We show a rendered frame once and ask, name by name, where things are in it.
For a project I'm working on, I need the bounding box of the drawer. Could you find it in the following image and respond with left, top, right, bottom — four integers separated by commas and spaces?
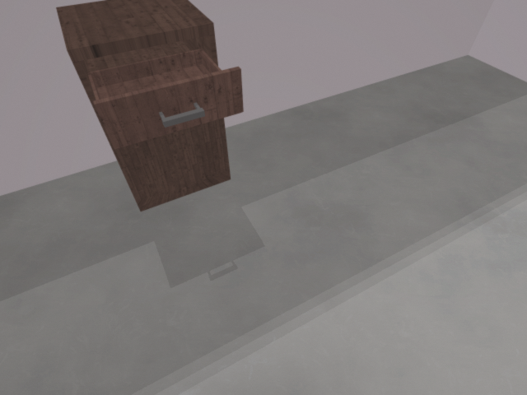
87, 49, 244, 149

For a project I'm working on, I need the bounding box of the handle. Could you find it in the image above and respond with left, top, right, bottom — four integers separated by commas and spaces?
159, 102, 205, 128

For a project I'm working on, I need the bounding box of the cabinet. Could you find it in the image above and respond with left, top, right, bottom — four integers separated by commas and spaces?
56, 0, 231, 211

